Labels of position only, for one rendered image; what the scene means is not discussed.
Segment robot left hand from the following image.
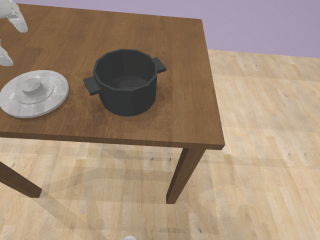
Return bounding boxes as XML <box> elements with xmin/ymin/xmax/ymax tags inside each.
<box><xmin>0</xmin><ymin>0</ymin><xmax>28</xmax><ymax>67</ymax></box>

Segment pot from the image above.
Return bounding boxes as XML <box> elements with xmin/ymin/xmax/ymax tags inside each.
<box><xmin>83</xmin><ymin>49</ymin><xmax>167</xmax><ymax>117</ymax></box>

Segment knob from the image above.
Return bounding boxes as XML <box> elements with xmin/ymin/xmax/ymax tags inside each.
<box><xmin>20</xmin><ymin>78</ymin><xmax>43</xmax><ymax>95</ymax></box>

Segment lid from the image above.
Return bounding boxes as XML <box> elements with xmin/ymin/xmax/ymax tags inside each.
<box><xmin>0</xmin><ymin>70</ymin><xmax>69</xmax><ymax>118</ymax></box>

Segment table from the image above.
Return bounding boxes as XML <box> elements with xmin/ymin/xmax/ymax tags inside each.
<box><xmin>0</xmin><ymin>3</ymin><xmax>225</xmax><ymax>204</ymax></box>

